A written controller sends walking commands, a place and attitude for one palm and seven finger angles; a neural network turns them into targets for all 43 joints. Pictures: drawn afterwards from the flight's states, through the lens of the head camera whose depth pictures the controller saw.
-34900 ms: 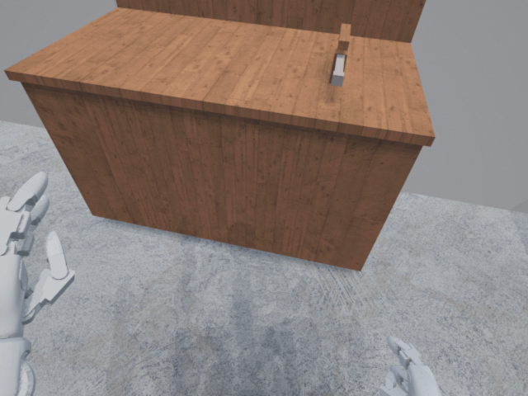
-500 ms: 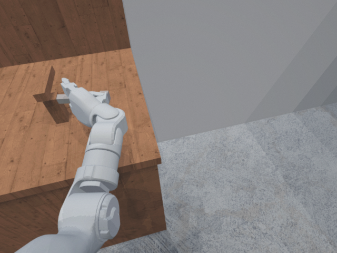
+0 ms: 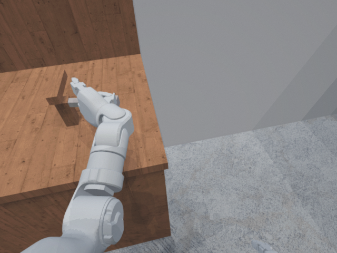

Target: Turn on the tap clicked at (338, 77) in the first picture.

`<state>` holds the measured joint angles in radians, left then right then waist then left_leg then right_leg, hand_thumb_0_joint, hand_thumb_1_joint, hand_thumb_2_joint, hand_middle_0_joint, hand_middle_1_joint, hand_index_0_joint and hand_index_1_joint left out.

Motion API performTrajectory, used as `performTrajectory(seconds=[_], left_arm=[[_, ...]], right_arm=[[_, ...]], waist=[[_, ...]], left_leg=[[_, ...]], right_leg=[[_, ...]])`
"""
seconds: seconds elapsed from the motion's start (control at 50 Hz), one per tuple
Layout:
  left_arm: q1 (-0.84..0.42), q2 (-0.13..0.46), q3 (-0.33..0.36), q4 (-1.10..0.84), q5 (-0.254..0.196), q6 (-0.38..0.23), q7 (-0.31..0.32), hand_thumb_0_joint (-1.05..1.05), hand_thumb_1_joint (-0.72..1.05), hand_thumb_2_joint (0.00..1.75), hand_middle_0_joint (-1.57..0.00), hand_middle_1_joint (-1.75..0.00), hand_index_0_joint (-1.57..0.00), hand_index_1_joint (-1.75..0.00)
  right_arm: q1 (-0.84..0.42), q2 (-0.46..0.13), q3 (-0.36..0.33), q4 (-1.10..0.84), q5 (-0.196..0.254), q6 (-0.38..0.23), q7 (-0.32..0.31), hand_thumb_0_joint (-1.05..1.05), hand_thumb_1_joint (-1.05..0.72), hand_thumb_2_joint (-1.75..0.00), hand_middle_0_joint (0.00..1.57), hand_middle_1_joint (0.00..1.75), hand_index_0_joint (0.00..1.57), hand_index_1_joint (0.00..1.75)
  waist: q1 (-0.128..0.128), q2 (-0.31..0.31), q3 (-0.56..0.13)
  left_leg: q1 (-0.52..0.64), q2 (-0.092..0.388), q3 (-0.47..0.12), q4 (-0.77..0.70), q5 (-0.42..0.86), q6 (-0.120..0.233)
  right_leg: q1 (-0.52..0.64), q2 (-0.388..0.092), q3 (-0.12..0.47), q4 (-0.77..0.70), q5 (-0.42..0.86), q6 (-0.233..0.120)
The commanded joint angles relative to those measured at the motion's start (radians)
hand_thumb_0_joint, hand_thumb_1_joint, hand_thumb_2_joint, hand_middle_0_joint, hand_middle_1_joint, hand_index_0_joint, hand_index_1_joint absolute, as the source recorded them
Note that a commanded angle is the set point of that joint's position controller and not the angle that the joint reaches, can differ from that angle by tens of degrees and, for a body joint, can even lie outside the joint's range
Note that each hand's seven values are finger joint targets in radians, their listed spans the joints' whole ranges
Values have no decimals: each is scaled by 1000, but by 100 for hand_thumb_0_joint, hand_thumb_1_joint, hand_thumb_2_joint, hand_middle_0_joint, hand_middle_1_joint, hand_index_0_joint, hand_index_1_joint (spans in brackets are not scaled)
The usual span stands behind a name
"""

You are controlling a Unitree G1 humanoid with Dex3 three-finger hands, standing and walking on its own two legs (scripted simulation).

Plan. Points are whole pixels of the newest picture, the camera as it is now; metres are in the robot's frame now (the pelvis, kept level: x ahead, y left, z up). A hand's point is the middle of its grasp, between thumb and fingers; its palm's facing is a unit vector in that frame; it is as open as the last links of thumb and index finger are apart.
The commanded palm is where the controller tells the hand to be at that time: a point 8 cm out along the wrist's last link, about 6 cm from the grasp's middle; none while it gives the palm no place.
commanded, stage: lift the hand up off the lever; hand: left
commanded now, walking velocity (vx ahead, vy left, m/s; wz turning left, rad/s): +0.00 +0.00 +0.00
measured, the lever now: (114, 102) +0.50 +0.19 +0.11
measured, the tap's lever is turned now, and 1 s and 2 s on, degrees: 76 76 76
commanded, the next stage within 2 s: draw the hand back beside the body in 0.26 s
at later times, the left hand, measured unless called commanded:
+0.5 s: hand (123, 97) +0.41 +0.13 +0.19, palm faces +0.50 -0.86 -0.10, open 7.8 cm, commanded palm +0.35 +0.18 +0.19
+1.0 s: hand (80, 144) +0.28 +0.18 +0.18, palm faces +0.20 -0.95 -0.22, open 7.7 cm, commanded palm +0.24 +0.24 +0.19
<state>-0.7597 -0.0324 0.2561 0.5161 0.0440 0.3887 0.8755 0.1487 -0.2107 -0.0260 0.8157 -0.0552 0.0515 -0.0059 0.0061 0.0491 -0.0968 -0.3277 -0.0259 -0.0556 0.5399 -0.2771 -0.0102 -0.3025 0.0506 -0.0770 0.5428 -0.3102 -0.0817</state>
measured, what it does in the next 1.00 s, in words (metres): stands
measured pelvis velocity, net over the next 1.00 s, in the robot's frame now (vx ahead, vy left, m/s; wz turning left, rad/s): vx -0.03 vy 0.02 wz -0.04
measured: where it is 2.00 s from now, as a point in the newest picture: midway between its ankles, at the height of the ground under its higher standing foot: outside the picture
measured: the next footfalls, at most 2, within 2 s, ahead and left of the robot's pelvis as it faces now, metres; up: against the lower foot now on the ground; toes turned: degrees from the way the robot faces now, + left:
none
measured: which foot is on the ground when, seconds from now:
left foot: down 0.00-1.00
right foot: down 0.00-1.00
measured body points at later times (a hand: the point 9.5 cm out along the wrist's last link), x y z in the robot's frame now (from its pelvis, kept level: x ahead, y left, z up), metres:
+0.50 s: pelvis +0.00 +0.00 +0.00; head -0.02 -0.03 +0.45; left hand +0.38 +0.17 +0.20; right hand +0.14 -0.24 -0.12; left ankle +0.00 +0.13 -0.73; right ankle -0.02 -0.06 -0.73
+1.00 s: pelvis -0.03 +0.02 +0.02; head -0.05 -0.01 +0.46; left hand +0.26 +0.23 +0.19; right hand +0.15 -0.21 -0.08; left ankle +0.00 +0.13 -0.73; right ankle -0.02 -0.06 -0.73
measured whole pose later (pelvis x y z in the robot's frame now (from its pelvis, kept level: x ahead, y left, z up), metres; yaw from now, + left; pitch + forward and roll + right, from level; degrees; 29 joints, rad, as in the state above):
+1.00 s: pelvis -0.03 +0.02 +0.02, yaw -2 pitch -6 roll +0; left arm -0.07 0.28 0.07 -0.02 -0.08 -0.07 0.13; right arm 0.11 -0.22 0.02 0.69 0.00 0.02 -0.06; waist 0.03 0.06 0.05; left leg -0.08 -0.02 -0.02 0.33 -0.15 0.01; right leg -0.06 0.06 -0.03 0.31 -0.16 -0.06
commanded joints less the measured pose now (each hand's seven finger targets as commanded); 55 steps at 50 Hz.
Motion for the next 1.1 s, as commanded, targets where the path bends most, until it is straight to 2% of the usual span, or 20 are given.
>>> performTrajectory(seconds=[0.0, 0.04, 0.16, 0.34, 0.36, 0.4, 0.46, 0.5, 0.54, 0.56, 0.58, 0.6, 0.7, 0.78, 0.82, 0.88, 0.96, 0.98, 1.0, 1.08], left_arm=[[-548, 113, -65, -266, 27, -48, 0, 0, 90, 90, -15, -15, -15, -15], [-559, 102, -75, -285, 33, -48, 6, 0, 90, 90, -15, -15, -15, -15], [-491, 106, -47, -200, 23, -16, 9, 0, 90, 90, -15, -15, -15, -15], [-499, 105, -53, -276, 33, -27, 15, 0, 90, 90, -15, -15, -15, -15], [-417, 111, -218, -372, 69, -36, -164, 0, 90, 90, -15, -15, -15, -15], [-348, 237, -115, -459, 25, -58, -287, 0, 90, 90, -15, -16, -15, -16], [-157, 245, -138, -520, -38, -95, -461, 0, 90, 90, -16, -17, -16, -17], [-8, 280, -77, -512, -100, -99, -532, 0, 90, 90, -16, -17, -16, -17], [96, 299, -26, -583, -141, -74, -531, 0, 90, 90, -16, -18, -16, -18], [204, 502, 1, -563, -128, -159, -610, 0, 90, 90, -16, -18, -16, -18], [264, 543, 59, -557, -136, -209, -647, 0, 90, 90, -16, -19, -16, -19], [255, 514, 11, -607, -136, -254, -671, 0, 90, 90, -16, -19, -16, -19], [216, 492, -82, -832, -135, -419, -724, 0, 90, 90, -17, -20, -17, -20], [186, 428, -170, -813, -121, -482, -725, 0, 90, 90, -17, -22, -17, -22], [237, 420, -173, -737, -120, -496, -723, 0, 90, 90, -17, -22, -17, -22], [332, 457, -128, -715, -117, -513, -726, 0, 90, 90, -18, -23, -18, -23], [495, 501, -45, -764, -128, -531, -739, 0, 90, 90, -18, -24, -18, -24], [537, 541, 2, -765, -125, -531, -740, 0, 90, 90, -18, -25, -18, -25], [564, 503, -22, -786, -131, -532, -750, 0, 90, 90, -18, -25, -18, -25], [634, 542, 30, -876, -131, -536, -761, 0, 90, 90, -19, -26, -19, -26]], right_arm=[[-127, -105, -28, -124, 6, -43, -14, 0, -90, -90, 20, 30, 20, 30], [-132, -99, -28, -121, 2, -44, -11, 0, -90, -90, 20, 30, 20, 30], [-131, -102, -23, -123, 7, -28, -11, 0, -90, -90, 20, 30, 20, 30], [-148, -98, -22, -133, 7, -23, -7, 0, -90, -90, 20, 30, 20, 30], [-106, -139, -33, -150, 7, 18, -26, 0, -90, -90, 20, 30, 20, 30], [-95, -130, -35, -199, 28, 40, -61, 0, -90, -90, 20, 30, 20, 30], [-110, -108, -12, -236, 51, 62, -85, 0, -90, -90, 20, 30, 20, 30], [-133, -99, 6, -259, 73, 76, -94, 0, -90, -90, 20, 30, 20, 30], [-179, -93, 16, -286, 86, 72, -101, 0, -90, -90, 20, 30, 20, 30], [-143, -118, 14, -278, 64, 63, -73, 0, -90, -90, 20, 30, 20, 30], [-147, -121, 8, -285, 66, 61, -62, 0, -90, -90, 20, 30, 20, 30], [-166, -109, 15, -302, 68, 50, -57, 0, -90, -90, 20, 30, 20, 30], [-186, -109, 10, -325, 67, -29, -57, 0, -90, -90, 20, 30, 20, 30], [-164, -120, 3, -297, 63, -81, -64, 0, -90, -90, 20, 30, 20, 30], [-160, -124, 2, -282, 63, -91, -70, 0, -90, -90, 20, 30, 20, 30], [-167, -128, 0, -275, 62, -90, -70, 0, -90, -90, 20, 30, 20, 30], [-171, -112, 10, -287, 55, -76, -63, 0, -90, -90, 20, 30, 20, 30], [-164, -116, 10, -282, 55, -70, -60, 0, -90, -90, 20, 30, 20, 30], [-170, -104, 15, -294, 55, -67, -57, 0, -90, -90, 20, 30, 20, 30], [-168, -109, 9, -308, 51, -64, -51, 0, -90, -90, 20, 30, 20, 30]], waist=[[-17, -104, -287], [-12, -74, -311], [-1, -134, -294], [3, -125, -296], [-52, -181, -285], [-13, -138, -342], [8, -147, -286], [42, -143, -211], [76, -150, -187], [16, -147, -70], [52, -97, -68], [43, -98, -47], [8, 30, -43], [-21, 1, -10], [-22, -78, 33], [3, -63, 18], [37, -48, -41], [46, 7, -35], [42, 6, -8], [49, 21, 16]], left_leg=[[91, 1, 42, -21, 269, 17], [103, 0, 42, -13, 294, 12], [72, -3, 43, -24, 295, 11], [87, 2, 47, -24, 310, 14], [137, -5, 58, -32, 344, 36], [182, -8, 68, -49, 389, 54], [203, -3, 60, -83, 370, 56], [191, 4, 61, -120, 319, 55], [185, 3, 64, -140, 281, 53], [158, 19, 62, -165, 237, 46], [141, 9, 63, -172, 215, 45], [139, 5, 66, -179, 202, 51], [265, 1, 67, -199, 156, 54], [323, -7, 58, -216, 96, 58], [304, -9, 57, -231, 34, 63], [291, -16, 51, -252, 20, 59], [291, -7, 45, -270, 110, 53], [288, -5, 41, -278, 125, 45], [280, 0, 42, -284, 133, 43], [289, 7, 36, -285, 179, 35]], right_leg=[[156, -62, 47, -82, 355, 65], [164, -61, 45, -71, 379, 61], [186, -70, 43, -71, 420, 68], [193, -71, 47, -74, 438, 69], [225, -68, 73, -52, 554, 65], [311, -74, 93, -63, 676, 75], [351, -70, 103, -88, 702, 81], [360, -67, 105, -124, 620, 77], [379, -72, 122, -155, 577, 88], [333, -89, 136, -168, 587, 124], [345, -82, 133, -167, 524, 112], [331, -82, 139, -180, 481, 109], [247, -57, 141, -263, 269, 86], [170, -31, 124, -319, 107, 72], [149, -30, 121, -347, 18, 74], [187, -35, 116, -354, -8, 68], [290, -35, 102, -325, 123, 60], [302, -30, 96, -322, 140, 53], [300, -31, 94, -319, 158, 53], [301, -18, 89, -319, 197, 48]])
